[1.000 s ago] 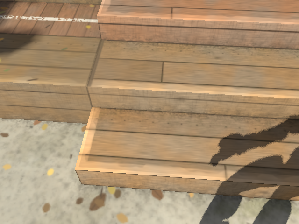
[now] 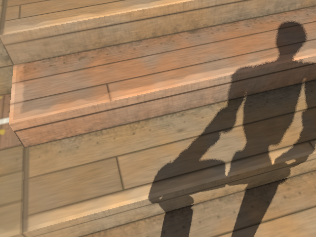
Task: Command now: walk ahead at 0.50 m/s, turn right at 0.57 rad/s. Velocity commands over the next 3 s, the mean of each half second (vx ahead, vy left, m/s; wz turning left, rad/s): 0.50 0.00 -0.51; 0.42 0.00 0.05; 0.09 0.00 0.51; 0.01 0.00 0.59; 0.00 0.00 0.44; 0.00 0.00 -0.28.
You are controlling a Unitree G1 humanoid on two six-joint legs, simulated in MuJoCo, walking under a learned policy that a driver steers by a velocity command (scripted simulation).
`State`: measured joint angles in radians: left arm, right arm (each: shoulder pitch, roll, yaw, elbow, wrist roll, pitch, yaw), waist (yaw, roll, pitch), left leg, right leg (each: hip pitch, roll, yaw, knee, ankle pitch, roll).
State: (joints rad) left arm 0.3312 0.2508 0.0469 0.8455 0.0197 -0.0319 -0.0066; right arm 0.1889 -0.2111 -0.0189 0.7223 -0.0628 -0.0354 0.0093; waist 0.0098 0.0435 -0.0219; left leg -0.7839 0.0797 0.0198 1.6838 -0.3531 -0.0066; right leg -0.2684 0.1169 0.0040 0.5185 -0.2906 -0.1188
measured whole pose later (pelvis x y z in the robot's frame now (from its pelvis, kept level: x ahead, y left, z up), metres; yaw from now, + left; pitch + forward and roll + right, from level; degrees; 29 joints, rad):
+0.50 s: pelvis +0.26 +0.04 +0.11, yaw -15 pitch +5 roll +3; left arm 0.15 0.24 0.03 0.73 0.03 -0.06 -0.07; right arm 0.33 -0.19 -0.02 0.95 -0.07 -0.07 0.04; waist -0.03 -0.06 -0.07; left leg -0.50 -0.04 0.18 0.80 -0.39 0.09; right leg -0.99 0.09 0.27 1.81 0.04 -0.25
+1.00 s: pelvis +0.56 -0.09 +0.19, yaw -10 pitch +8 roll -3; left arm -0.11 0.13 -0.06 0.71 0.05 -0.05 -0.05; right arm 0.47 -0.16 -0.01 1.02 -0.03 -0.12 0.11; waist -0.05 0.03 -0.08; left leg -0.30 0.02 -0.16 1.21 -0.22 0.01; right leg -0.98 -0.04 -0.17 1.17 -0.34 -0.11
